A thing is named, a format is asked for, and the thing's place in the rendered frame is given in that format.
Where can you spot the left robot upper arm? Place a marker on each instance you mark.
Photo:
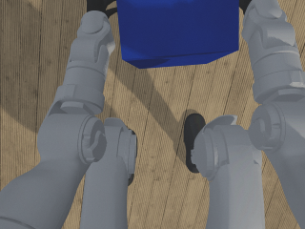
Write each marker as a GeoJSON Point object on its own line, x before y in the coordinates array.
{"type": "Point", "coordinates": [42, 197]}

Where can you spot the robot left forearm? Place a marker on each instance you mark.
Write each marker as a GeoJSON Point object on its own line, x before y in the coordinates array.
{"type": "Point", "coordinates": [87, 68]}

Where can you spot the left robot hand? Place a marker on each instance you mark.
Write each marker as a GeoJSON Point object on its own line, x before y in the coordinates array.
{"type": "Point", "coordinates": [101, 5]}

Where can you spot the right robot hand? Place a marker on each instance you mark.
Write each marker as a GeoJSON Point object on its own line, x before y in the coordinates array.
{"type": "Point", "coordinates": [243, 4]}

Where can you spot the robot left foot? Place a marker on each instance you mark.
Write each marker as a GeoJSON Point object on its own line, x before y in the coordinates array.
{"type": "Point", "coordinates": [132, 175]}

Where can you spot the robot left shin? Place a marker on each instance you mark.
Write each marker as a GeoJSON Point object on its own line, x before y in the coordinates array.
{"type": "Point", "coordinates": [116, 122]}

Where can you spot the right robot upper arm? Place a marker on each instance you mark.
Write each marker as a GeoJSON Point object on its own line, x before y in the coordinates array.
{"type": "Point", "coordinates": [278, 129]}

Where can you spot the robot right forearm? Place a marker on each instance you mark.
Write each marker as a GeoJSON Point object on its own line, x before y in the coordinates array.
{"type": "Point", "coordinates": [274, 55]}

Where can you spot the carton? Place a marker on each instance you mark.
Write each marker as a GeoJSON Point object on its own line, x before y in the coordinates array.
{"type": "Point", "coordinates": [170, 33]}

